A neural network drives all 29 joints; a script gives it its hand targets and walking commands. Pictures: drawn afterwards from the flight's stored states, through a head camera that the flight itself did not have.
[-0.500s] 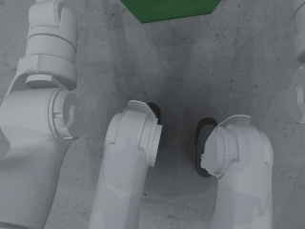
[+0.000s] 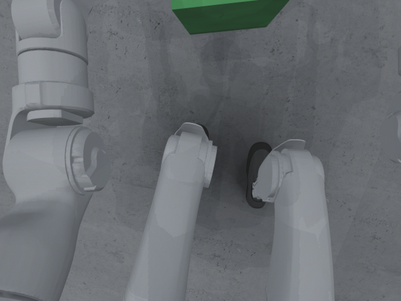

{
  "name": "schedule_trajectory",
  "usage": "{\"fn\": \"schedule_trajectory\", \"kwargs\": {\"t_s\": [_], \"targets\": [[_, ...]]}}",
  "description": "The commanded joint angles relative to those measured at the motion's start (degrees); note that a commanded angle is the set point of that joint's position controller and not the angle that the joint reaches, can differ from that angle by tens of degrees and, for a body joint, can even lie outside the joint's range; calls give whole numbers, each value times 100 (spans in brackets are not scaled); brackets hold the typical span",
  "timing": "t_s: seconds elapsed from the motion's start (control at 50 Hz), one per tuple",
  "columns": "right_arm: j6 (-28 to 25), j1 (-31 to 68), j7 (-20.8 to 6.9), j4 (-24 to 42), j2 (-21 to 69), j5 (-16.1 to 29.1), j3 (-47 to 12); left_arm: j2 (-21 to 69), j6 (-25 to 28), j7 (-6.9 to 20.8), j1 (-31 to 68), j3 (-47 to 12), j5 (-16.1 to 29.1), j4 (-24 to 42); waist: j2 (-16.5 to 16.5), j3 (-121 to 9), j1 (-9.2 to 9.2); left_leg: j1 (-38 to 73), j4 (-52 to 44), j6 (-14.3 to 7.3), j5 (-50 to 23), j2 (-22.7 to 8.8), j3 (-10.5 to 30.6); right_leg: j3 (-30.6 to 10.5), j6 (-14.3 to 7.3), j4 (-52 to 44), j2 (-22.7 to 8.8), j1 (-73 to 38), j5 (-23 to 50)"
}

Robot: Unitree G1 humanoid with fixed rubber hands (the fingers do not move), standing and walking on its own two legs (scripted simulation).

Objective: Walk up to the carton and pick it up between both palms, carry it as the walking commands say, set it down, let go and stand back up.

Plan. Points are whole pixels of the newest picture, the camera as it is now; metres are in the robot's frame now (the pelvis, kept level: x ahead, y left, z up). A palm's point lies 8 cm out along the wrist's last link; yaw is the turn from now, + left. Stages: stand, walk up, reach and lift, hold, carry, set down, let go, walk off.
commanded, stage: set down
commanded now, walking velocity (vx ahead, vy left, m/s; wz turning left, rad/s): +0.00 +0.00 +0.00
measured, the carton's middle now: out of the picture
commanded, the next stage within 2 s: let go in 0.58 s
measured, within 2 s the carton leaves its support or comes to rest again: neither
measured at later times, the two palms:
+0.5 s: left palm out of the picture +0.54 +0.27 +0.03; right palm out of the picture +0.64 -0.11 +0.05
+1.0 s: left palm out of the picture +0.50 +0.27 +0.11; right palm out of the picture +0.55 -0.13 +0.11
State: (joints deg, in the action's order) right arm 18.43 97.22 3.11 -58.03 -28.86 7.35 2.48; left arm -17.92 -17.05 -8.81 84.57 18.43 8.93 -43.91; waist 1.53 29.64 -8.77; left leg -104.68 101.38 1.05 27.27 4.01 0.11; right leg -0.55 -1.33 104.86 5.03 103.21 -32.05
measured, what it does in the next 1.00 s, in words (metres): rises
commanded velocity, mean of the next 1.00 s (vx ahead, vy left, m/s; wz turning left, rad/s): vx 0.00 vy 0.00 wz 0.00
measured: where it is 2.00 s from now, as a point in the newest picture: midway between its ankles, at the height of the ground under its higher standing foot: (223, 176)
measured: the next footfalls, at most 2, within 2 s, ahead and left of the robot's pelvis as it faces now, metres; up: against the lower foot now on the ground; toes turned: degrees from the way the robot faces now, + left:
none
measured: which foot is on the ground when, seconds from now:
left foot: down 0.00-1.00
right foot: down 0.00-1.00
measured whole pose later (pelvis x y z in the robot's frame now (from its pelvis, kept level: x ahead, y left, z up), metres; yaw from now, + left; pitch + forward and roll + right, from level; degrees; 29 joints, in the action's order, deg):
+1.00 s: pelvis +0.08 +0.03 +0.21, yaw -3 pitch +36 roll -1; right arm 10.6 52.7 7.4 -42.3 -9.2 -9.5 14.5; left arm -10.9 -6.8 3.1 44.4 18.9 -6.5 -39.7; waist 0.8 2.6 -6.7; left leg -68.6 46.4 -2.2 13.5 2.6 0.1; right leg -5.7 1.4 46.7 4.4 66.8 -15.7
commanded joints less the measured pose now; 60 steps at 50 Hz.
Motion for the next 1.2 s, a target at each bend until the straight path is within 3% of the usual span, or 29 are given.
{"fn": "schedule_trajectory", "kwargs": {"t_s": [0.0,0.04,0.08,0.1,0.12,0.14,0.22,0.26,0.28,0.3,0.32,0.36,0.4,0.42,0.46,0.48,0.52,0.56,0.6,0.7,0.74,0.76,0.9,0.92,0.94,1.08,1.1,1.14,1.18], "targets": [[-85,2343,115,993,-810,-71,155,-796,103,46,1650,-55,177,916,657,-11206,-280,3469,-917,85,-2135,91,-260,-250,51,-1159,-73,-3706,1692],[47,2046,138,1232,-760,47,87,-859,-29,21,1404,-81,159,1120,490,-11585,-534,4053,-1232,150,-2472,98,-291,-179,66,-1316,-54,-3923,1791],[198,1939,106,1063,-804,-42,243,-814,-199,41,1490,-206,213,1105,493,-11629,-181,4215,-1479,134,-2164,73,-230,-99,51,-1546,29,-4124,1581],[248,1838,113,916,-716,13,122,-1178,-175,12,1534,63,42,1367,455,-11720,-451,4459,-1511,87,-2393,48,-243,-173,16,-1594,-26,-4057,1706],[218,1772,109,1106,-914,-31,357,-1089,-203,-10,1484,-50,75,1419,123,-12010,-273,4722,-1542,166,-2474,44,-275,-162,-10,-1725,-15,-4123,1835],[270,1812,82,854,-736,-82,171,-1308,-226,9,1277,173,-132,1040,338,-11708,-622,4480,-1677,127,-2358,22,-267,-201,45,-1835,-31,-4096,1700],[303,1823,52,937,-702,114,228,-1088,-309,72,1315,-13,-23,1180,132,-11897,-446,4896,-2149,143,-2400,11,-227,-290,35,-2271,-58,-4514,1837],[355,1640,-8,934,-1138,-123,470,-828,-429,85,1356,-223,194,1428,116,-11821,-59,5488,-2603,228,-2153,-13,-126,-141,81,-2621,-5,-4367,1425],[366,2122,-31,1362,-995,-93,277,-964,-461,67,1341,-35,109,1228,349,-11659,-344,5299,-2602,169,-2045,-21,-138,-273,65,-2850,-43,-4643,1379],[306,2023,8,1764,-1136,-228,394,-851,-431,61,1250,-199,203,1266,586,-11692,-59,5557,-2764,145,-2434,40,-95,-130,134,-2903,-7,-4940,1789],[338,1650,-22,1253,-841,-27,229,-1053,-385,57,1167,52,93,1427,310,-11782,-518,5516,-2740,157,-2732,34,-160,-336,118,-2873,-57,-4975,2025],[413,1897,-140,1031,-630,62,146,-1186,-398,53,1477,149,-17,1172,318,-11419,-674,5487,-3124,117,-2041,-26,-205,-407,164,-3264,-73,-4960,1427],[274,1966,-204,1763,-868,9,279,-871,-364,58,1144,-67,95,1515,585,-11666,-495,6167,-3304,124,-2808,1,-68,-207,191,-3342,-1,-5178,2032],[306,1519,-162,736,-639,-224,271,-861,-342,80,1141,46,31,891,797,-10780,-363,5433,-3451,90,-2239,-44,-87,-306,200,-3544,-107,-5216,1641],[205,1249,-191,1123,-797,-420,540,-573,-277,107,933,7,4,1385,257,-11354,-310,6391,-3698,200,-2881,-48,-44,-426,114,-3921,-82,-5443,2139],[215,1514,-242,1192,-571,-80,245,-869,-232,110,1066,151,-136,1568,244,-11639,-694,6456,-3673,131,-3027,2,-172,-374,192,-3844,-44,-5704,2367],[215,695,-351,-82,-434,-204,501,-627,-229,173,568,51,-391,650,45,-10033,-478,6211,-4133,176,-2513,-174,-65,-324,104,-4265,-111,-4827,1684],[-76,967,-382,990,-334,-362,479,-373,-10,249,458,129,-428,1002,400,-10032,-394,6375,-4235,100,-3332,-146,-61,-261,156,-4412,-86,-5281,2511],[-206,394,-349,80,-62,-717,671,-357,201,362,72,371,-753,302,342,-9280,-469,5962,-4254,201,-3142,-130,-121,-280,184,-4639,-79,-4872,2210],[-479,-246,-39,296,586,-1357,1023,-201,599,636,-483,718,-1336,99,573,-8708,-235,5068,-4624,174,-3337,-145,-221,-477,288,-4998,-147,-5563,3093],[-484,-706,78,-160,404,-1806,1522,-19,635,781,-483,598,-1428,211,212,-8302,150,5361,-4783,285,-3076,-196,-268,-367,290,-5188,-111,-5319,2583],[-501,-978,48,96,797,-1721,1314,17,659,827,-1127,525,-1546,-413,110,-7758,-15,5467,-5009,241,-2773,-214,-213,-265,315,-5380,-121,-5176,2124],[-913,-2849,409,2062,1633,-1567,1015,-170,1172,1179,-3324,194,-1575,768,412,-8626,-311,6829,-5406,-30,-4463,-140,51,-531,409,-5796,-140,-6629,3934],[-941,-2882,550,2181,1400,-1961,1509,-220,1227,1193,-3041,171,-1520,1074,381,-8351,163,7021,-5397,14,-4739,-203,202,-472,379,-5872,-89,-6224,4013],[-948,-4125,550,2982,1737,-1803,1167,-475,1232,1258,-4076,108,-1619,1890,291,-9700,-335,8203,-5469,-37,-5278,-159,140,-510,415,-5970,-48,-7002,4209],[-1275,-6222,437,3058,1949,-1372,828,4,1379,1529,-5824,-648,-1091,2017,3,-7868,316,9845,-5787,-86,-6272,-409,695,-283,392,-6828,-24,-5839,3619],[-1304,-5754,360,2677,1835,-1405,853,126,1398,1526,-5909,-891,-1023,1243,-184,-6719,285,9347,-5869,-47,-6155,-513,738,-179,342,-6895,-36,-4952,3006],[-1569,-6762,341,3592,1759,-1419,889,80,1540,1483,-6972,-868,-1095,2195,-394,-7921,143,10526,-5989,60,-6819,-519,866,-233,336,-6931,46,-5876,3344],[-1557,-7046,209,2810,1805,-1344,804,105,1604,1369,-6769,-987,-1084,2127,-774,-7386,50,10782,-6053,123,-7270,-693,1007,-199,310,-7009,-45,-5064,2736]]}}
